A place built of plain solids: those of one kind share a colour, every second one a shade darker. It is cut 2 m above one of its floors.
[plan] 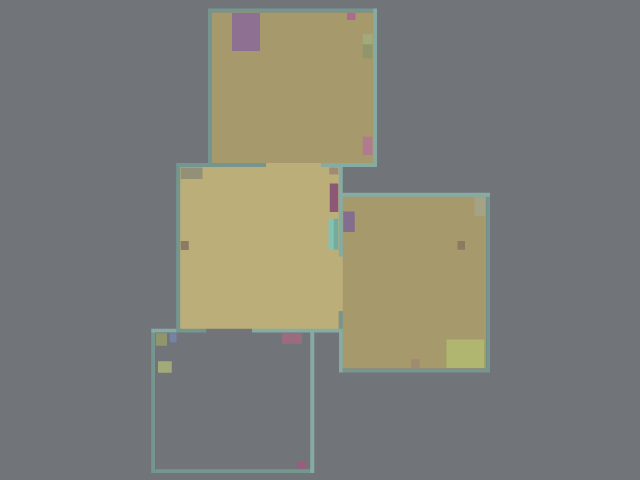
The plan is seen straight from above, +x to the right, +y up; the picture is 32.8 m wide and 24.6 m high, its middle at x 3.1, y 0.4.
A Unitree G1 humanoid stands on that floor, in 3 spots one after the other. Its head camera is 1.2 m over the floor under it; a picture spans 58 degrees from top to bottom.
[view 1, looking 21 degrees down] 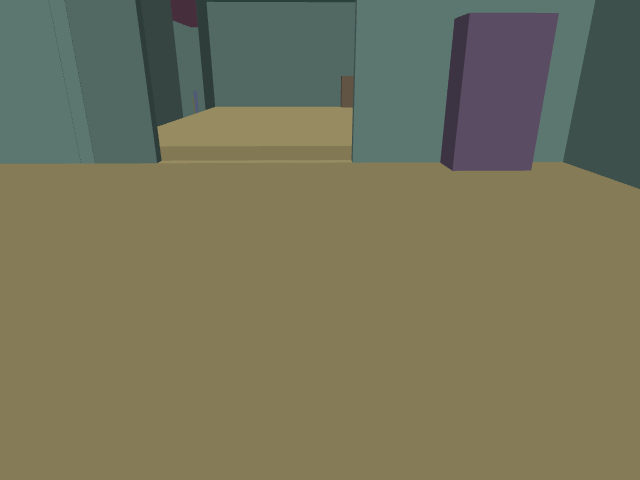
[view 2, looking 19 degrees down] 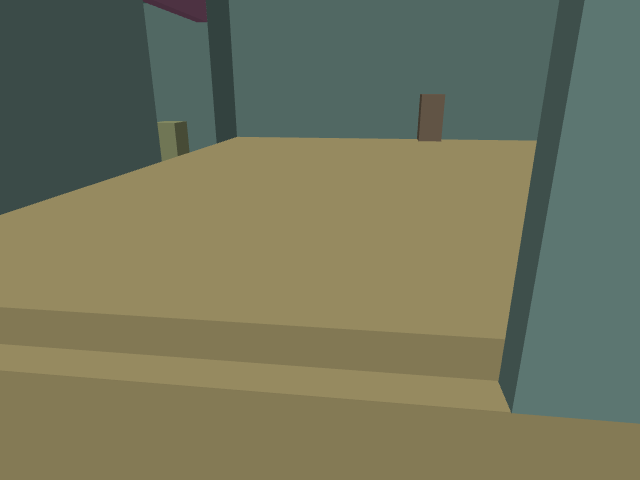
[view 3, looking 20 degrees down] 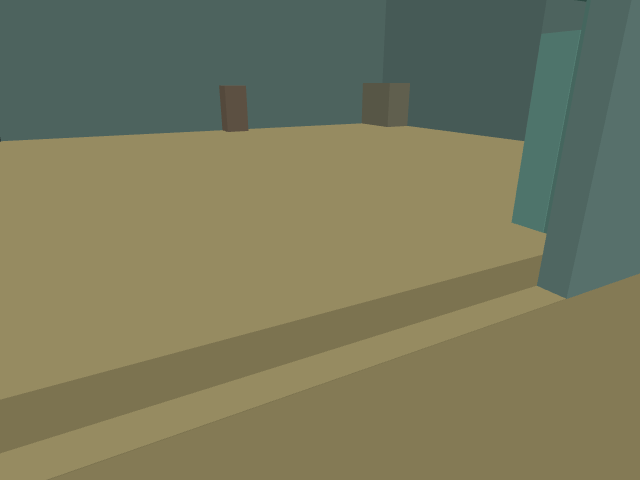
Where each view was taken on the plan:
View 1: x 10.51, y -1.03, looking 179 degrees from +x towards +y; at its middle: floor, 3.35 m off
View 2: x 5.74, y -1.03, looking -173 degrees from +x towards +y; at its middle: floor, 3.04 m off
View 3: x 5.60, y -2.81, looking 152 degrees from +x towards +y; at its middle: floor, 2.90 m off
